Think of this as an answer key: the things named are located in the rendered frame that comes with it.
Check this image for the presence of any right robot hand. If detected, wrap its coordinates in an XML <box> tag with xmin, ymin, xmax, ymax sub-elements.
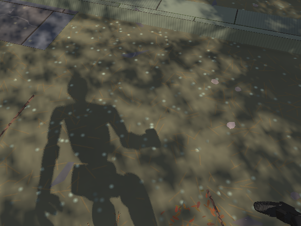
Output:
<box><xmin>253</xmin><ymin>202</ymin><xmax>301</xmax><ymax>226</ymax></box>

